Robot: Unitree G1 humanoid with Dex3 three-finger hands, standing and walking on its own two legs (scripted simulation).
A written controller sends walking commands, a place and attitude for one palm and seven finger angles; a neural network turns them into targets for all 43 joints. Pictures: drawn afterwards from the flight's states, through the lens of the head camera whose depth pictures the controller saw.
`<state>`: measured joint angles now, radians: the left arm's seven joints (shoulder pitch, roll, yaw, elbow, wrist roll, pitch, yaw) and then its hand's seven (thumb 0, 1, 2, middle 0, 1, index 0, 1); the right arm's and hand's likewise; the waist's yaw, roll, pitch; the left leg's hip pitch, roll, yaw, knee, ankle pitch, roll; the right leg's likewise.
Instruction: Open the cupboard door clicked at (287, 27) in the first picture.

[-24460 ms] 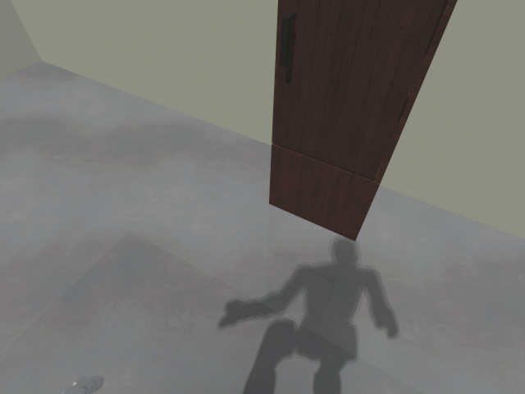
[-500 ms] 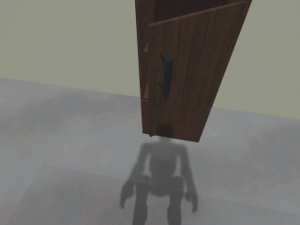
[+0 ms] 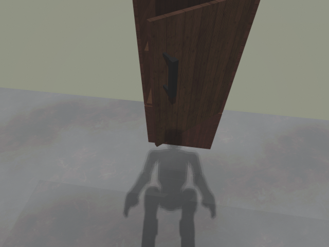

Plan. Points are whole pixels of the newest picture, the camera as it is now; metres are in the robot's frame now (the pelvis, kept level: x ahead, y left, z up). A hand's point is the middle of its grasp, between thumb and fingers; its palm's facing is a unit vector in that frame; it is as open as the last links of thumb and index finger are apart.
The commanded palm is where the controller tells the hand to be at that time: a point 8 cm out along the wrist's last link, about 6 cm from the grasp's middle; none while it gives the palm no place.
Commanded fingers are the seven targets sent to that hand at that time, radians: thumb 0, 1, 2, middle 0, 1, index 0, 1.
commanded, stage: walk to a spot facing it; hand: left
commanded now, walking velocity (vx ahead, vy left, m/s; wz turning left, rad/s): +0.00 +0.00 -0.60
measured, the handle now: (169, 75) +0.59 +0.03 +0.08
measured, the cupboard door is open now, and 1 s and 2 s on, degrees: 41 41 41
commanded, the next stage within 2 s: none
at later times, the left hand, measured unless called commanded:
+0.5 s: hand out of the picture +0.08 +0.15 -0.16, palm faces -0.18 -0.94 -0.28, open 7.4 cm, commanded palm none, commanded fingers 0.00 0.90 0.90 -0.20 -0.30 -0.20 -0.30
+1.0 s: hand (128, 214) +0.23 +0.13 -0.16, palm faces -0.51 -0.82 -0.24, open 7.4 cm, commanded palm none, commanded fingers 0.00 0.90 0.90 -0.20 -0.30 -0.20 -0.30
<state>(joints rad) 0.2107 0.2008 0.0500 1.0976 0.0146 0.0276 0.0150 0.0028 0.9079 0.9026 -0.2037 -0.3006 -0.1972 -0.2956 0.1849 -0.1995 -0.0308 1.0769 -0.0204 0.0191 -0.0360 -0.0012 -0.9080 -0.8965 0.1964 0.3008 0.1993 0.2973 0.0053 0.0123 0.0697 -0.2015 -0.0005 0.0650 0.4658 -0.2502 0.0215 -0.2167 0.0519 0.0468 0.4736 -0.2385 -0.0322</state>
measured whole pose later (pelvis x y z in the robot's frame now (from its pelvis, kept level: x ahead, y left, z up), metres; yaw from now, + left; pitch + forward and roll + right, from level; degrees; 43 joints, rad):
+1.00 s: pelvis +0.03 -0.01 +0.00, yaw -34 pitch +1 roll -2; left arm 0.13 0.28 0.09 0.89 0.02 0.06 -0.04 0.01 0.91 0.90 -0.20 -0.30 -0.19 -0.30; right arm 0.22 -0.21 -0.03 0.89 -0.04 0.02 -0.03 0.00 -0.90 -0.90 0.20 0.30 0.20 0.30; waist 0.02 0.01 0.13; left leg -0.20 0.12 0.09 0.54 -0.34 -0.03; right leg -0.43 -0.01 -0.05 0.83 -0.43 0.04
